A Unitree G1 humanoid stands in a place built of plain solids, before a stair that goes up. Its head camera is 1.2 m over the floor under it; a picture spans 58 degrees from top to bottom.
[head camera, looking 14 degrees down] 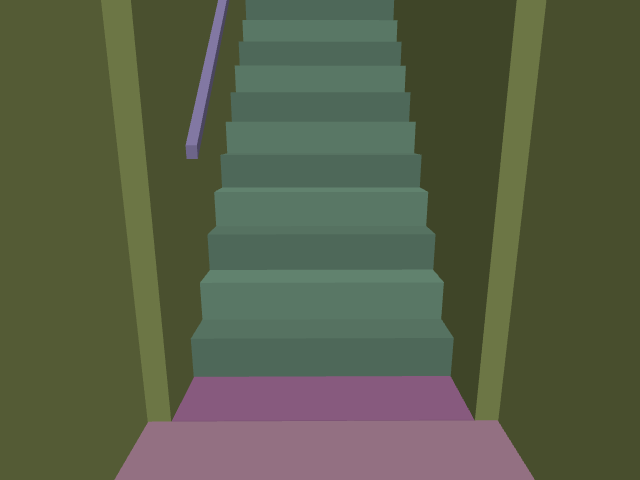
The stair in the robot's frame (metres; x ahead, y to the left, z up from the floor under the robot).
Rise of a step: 0.21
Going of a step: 0.22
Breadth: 1.30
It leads straight ahead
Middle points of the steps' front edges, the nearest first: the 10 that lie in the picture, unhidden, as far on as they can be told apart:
1.96 -0.01 0.21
2.18 -0.01 0.42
2.40 -0.01 0.64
2.63 -0.01 0.85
2.85 -0.01 1.06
3.07 -0.01 1.27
3.30 0.00 1.48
3.52 0.00 1.69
3.74 0.00 1.90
3.96 0.00 2.11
